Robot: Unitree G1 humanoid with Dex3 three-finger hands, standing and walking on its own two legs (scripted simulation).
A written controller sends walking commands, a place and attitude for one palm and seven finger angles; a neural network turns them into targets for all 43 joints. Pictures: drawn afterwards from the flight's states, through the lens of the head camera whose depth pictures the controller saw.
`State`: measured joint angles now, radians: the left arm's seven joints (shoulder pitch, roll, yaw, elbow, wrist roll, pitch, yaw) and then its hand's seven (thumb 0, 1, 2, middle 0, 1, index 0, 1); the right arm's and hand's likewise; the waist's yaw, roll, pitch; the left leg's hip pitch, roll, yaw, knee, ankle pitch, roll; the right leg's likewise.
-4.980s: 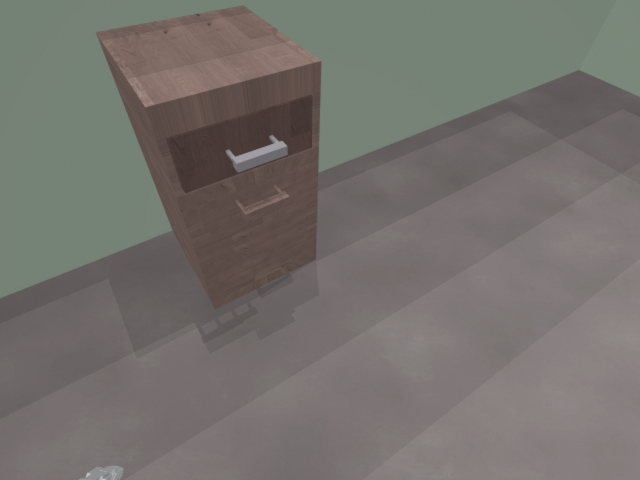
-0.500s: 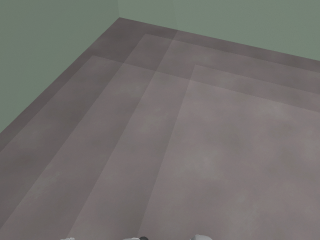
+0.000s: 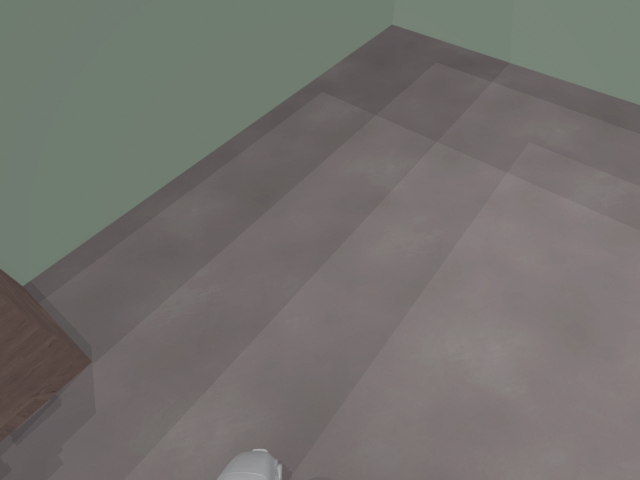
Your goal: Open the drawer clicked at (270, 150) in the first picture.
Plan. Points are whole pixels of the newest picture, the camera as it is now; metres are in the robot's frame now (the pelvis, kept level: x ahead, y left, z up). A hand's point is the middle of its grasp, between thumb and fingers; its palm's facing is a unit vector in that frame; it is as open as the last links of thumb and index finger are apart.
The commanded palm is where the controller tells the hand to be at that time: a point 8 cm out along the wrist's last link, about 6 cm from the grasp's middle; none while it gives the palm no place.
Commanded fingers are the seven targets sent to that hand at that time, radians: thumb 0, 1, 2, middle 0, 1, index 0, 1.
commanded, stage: turn to face it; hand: left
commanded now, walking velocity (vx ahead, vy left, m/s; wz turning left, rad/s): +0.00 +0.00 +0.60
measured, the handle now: out of the picture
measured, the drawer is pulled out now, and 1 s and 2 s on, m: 0.00 0.00 0.00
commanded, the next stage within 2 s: take the last steps up to it in 1.50 s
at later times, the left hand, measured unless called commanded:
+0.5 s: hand out of the picture +0.07 +0.26 -0.15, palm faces +0.29 -0.91 -0.29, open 7.4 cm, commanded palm none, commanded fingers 0.00 0.90 0.90 -0.20 -0.30 -0.20 -0.30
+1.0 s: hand out of the picture -0.11 +0.24 -0.19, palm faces +0.60 -0.76 -0.25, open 7.4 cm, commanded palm none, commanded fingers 0.00 0.90 0.90 -0.20 -0.30 -0.20 -0.30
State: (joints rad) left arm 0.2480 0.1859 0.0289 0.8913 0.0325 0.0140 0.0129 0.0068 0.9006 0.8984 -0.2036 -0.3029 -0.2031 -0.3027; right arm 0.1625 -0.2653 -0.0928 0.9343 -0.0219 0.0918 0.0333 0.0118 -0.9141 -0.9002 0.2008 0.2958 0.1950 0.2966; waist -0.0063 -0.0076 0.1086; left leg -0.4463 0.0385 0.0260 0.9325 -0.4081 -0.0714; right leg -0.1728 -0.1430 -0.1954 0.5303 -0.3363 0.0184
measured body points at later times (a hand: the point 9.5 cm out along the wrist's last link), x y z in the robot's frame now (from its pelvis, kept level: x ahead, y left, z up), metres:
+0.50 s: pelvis +0.01 +0.01 -0.01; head +0.05 +0.02 +0.44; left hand +0.05 +0.30 -0.13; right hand +0.16 -0.21 -0.15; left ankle -0.01 +0.14 -0.74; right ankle +0.04 -0.11 -0.73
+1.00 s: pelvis -0.01 +0.04 -0.02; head +0.01 +0.08 +0.43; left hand -0.14 +0.28 -0.17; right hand +0.24 -0.11 -0.14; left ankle -0.05 +0.12 -0.74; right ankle +0.05 -0.10 -0.70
